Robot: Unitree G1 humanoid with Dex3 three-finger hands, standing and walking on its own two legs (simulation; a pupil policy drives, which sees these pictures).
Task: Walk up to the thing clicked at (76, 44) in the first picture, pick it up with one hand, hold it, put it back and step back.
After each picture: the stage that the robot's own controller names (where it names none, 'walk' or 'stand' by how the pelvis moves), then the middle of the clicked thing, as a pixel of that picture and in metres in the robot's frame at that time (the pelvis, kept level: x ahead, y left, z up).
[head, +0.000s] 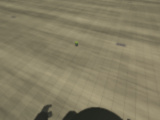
stand; (76, 44) +1.59 +0.37 -0.72
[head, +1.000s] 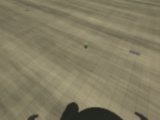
walk; (86, 45) +1.49 +0.17 -0.69
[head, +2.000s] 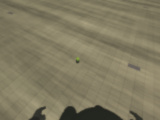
walk; (77, 60) +1.00 +0.21 -0.71
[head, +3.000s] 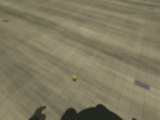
walk; (74, 78) +0.63 +0.20 -0.71
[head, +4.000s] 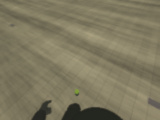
walk; (76, 92) +0.41 +0.17 -0.70
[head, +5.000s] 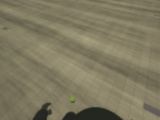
stand; (72, 99) +0.33 +0.19 -0.72
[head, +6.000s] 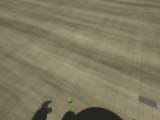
stand; (69, 99) +0.30 +0.23 -0.72
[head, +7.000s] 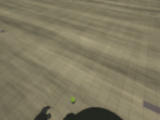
stand; (73, 100) +0.33 +0.19 -0.73
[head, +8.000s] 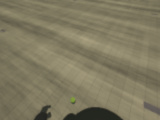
stand; (73, 100) +0.32 +0.19 -0.73
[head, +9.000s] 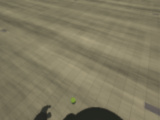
go down; (73, 100) +0.32 +0.18 -0.73
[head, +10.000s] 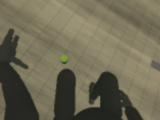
go down; (64, 59) +0.43 +0.19 -0.32
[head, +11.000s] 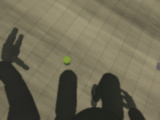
approach; (67, 61) +0.43 +0.18 -0.31
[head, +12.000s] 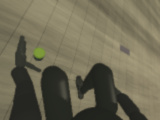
close in; (39, 54) +0.42 +0.23 -0.23
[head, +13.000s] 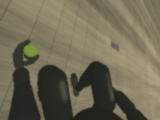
close; (30, 52) +0.42 +0.24 -0.23
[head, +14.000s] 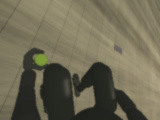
lift; (39, 60) +0.36 +0.21 -0.22
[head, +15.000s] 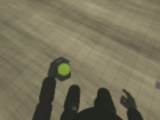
lift; (65, 71) +0.32 +0.17 +0.01
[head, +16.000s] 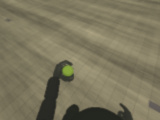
hold; (68, 74) +0.31 +0.16 +0.03
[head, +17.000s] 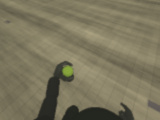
hold; (68, 74) +0.32 +0.16 +0.02
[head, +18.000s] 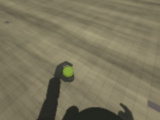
crouch; (69, 74) +0.31 +0.16 +0.02
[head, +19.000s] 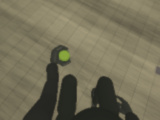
crouch; (65, 58) +0.42 +0.17 -0.08
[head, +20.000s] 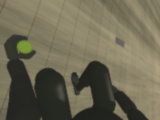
lower; (25, 49) +0.43 +0.25 -0.23
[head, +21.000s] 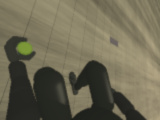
lower; (24, 50) +0.43 +0.24 -0.23
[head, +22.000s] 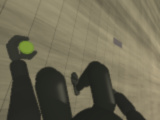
lower; (26, 49) +0.43 +0.25 -0.23
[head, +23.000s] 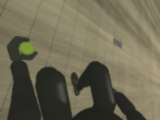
lower; (27, 50) +0.43 +0.25 -0.23
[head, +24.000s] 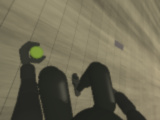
loosen; (36, 54) +0.41 +0.21 -0.23
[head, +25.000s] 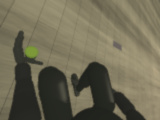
withdraw; (31, 53) +0.42 +0.24 -0.24
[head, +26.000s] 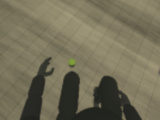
walk; (72, 63) +0.44 +0.17 -0.35
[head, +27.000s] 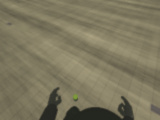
stand; (75, 97) +0.35 +0.14 -0.66
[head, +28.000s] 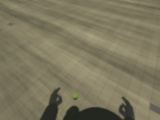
stand; (75, 96) +0.36 +0.15 -0.67
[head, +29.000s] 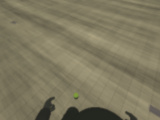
stand; (76, 96) +0.36 +0.14 -0.69
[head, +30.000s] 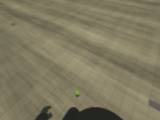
walk; (77, 93) +0.39 +0.15 -0.72
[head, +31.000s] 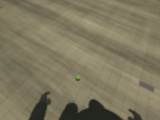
walk; (78, 78) +0.54 +0.10 -0.71
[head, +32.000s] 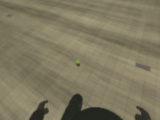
walk; (78, 63) +0.83 +0.25 -0.69
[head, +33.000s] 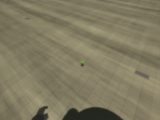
stand; (82, 63) +1.02 +0.15 -0.71
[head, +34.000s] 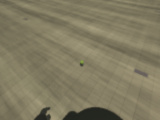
stand; (81, 63) +1.02 +0.16 -0.73
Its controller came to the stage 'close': yes
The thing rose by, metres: 0.73
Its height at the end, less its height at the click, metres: +0.00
